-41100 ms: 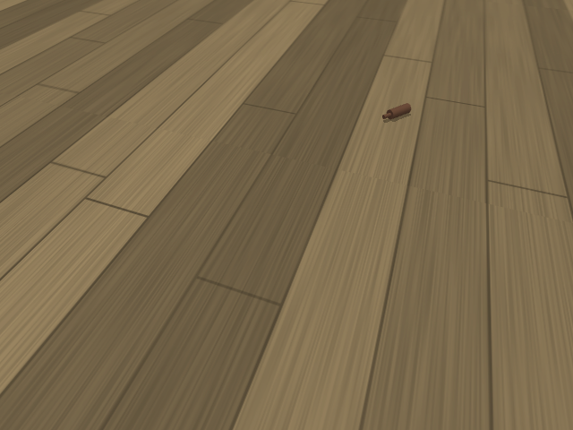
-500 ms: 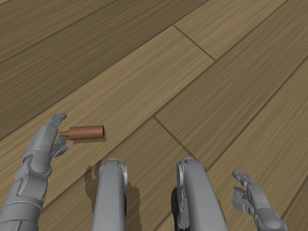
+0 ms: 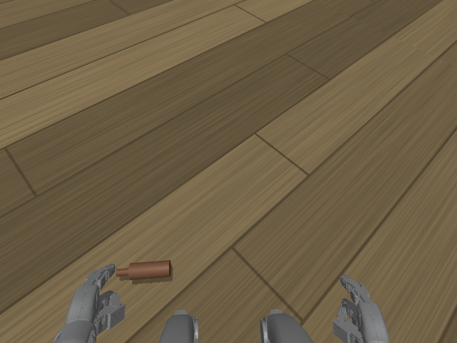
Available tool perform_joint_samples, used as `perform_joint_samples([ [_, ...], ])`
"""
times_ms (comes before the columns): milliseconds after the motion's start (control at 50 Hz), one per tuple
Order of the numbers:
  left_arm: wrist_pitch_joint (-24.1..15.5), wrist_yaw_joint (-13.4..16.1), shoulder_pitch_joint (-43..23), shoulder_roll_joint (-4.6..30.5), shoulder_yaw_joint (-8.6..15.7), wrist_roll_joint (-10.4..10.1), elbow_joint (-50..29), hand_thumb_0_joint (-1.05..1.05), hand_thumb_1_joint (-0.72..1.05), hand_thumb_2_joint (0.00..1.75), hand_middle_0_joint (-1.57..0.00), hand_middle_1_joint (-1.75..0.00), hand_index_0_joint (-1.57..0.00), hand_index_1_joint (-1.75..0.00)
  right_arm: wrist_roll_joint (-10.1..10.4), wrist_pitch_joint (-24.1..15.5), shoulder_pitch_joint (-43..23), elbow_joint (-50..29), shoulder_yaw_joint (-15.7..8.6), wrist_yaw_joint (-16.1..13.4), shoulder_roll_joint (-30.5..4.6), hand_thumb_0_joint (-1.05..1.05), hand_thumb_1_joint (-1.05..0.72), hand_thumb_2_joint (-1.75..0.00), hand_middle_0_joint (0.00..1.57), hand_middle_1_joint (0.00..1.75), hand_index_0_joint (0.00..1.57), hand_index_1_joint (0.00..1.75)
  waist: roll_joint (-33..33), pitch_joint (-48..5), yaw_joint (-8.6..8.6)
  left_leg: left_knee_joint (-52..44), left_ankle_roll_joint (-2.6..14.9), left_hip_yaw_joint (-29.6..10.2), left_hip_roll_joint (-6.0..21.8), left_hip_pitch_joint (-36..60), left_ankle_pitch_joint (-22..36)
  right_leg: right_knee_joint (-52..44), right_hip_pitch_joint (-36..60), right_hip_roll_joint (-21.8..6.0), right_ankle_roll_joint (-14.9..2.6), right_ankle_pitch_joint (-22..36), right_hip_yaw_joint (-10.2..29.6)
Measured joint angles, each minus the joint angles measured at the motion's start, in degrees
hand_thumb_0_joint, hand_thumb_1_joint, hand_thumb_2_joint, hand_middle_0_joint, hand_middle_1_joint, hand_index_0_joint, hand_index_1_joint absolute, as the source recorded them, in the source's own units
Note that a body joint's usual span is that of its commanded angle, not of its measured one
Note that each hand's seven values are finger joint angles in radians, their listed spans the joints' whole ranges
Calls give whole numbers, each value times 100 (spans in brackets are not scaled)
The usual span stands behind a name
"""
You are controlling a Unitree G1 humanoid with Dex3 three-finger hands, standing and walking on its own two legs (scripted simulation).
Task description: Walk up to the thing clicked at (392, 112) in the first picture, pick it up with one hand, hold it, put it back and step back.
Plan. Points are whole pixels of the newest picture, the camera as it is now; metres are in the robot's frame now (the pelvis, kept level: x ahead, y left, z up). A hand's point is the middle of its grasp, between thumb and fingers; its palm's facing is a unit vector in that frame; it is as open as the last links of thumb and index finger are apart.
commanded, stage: home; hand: left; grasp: from above
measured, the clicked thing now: (143, 270) +0.43 +0.29 -0.64
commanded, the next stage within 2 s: none
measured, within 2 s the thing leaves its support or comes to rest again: neither
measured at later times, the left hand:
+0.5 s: hand (114, 325) +0.18 +0.18 +0.00, palm faces +0.07 -0.98 -0.20, open 7.4 cm
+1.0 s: hand (118, 325) +0.18 +0.17 +0.00, palm faces +0.06 -0.98 -0.20, open 7.4 cm
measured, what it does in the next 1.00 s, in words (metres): stands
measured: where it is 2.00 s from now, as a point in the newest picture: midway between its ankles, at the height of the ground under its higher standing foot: outside the picture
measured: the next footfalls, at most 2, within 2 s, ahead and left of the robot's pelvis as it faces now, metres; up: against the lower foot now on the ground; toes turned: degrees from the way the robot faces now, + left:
none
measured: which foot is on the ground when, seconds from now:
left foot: down 0.00-1.00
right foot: down 0.00-1.00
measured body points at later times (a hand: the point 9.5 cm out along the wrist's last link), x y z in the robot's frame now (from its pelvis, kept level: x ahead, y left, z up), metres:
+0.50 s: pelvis +0.02 +0.00 +0.05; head +0.04 +0.00 +0.50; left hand +0.17 +0.23 +0.01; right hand +0.20 -0.24 -0.01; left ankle +0.03 +0.13 -0.64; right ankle +0.02 -0.14 -0.64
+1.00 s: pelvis +0.02 -0.01 +0.04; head +0.03 +0.00 +0.49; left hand +0.17 +0.22 +0.01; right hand +0.18 -0.26 -0.02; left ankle +0.03 +0.13 -0.64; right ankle +0.02 -0.14 -0.64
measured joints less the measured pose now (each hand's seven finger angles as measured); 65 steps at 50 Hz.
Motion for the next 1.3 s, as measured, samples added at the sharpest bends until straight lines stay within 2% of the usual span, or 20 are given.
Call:
perform_joint_samples([
  [160,176,-75,898,-147,-140,-64,-794,1,91,90,-20,-30,-20,-30,-58,-215,392,-113,-141,-201,-96,1,-90,-90,20,30,20,30,84,-50,23,-1003,23,103,21,1224,210,-1045,1216,8,12,256,44],
  [280,231,-195,1181,-183,-211,-22,-991,0,91,90,-20,-30,-20,-30,-110,-343,354,-149,-202,-223,-146,1,-90,-90,20,30,20,30,109,-66,105,-1318,27,121,-4,1686,278,-1344,1675,-20,18,309,44],
  [540,202,-334,1039,-189,-241,69,-736,1,91,90,-20,-30,-20,-30,-196,-555,119,-88,-168,-167,-151,1,-90,-90,20,30,20,30,25,84,228,-1404,-19,65,-44,1890,338,-1342,1869,-55,-22,293,-14],
  [1300,198,-329,1060,-172,-250,49,-776,1,91,90,-20,-30,-20,-30,-176,-609,217,37,-187,-217,-136,1,-90,-90,20,30,20,30,42,85,190,-1386,-24,107,-13,1864,328,-1312,1812,-24,-28,300,36],
])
